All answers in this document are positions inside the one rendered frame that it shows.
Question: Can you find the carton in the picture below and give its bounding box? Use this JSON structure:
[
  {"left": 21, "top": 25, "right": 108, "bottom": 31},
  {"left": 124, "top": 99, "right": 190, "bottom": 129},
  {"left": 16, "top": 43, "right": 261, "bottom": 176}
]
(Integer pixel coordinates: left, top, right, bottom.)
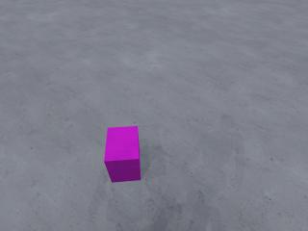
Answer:
[{"left": 104, "top": 126, "right": 141, "bottom": 183}]

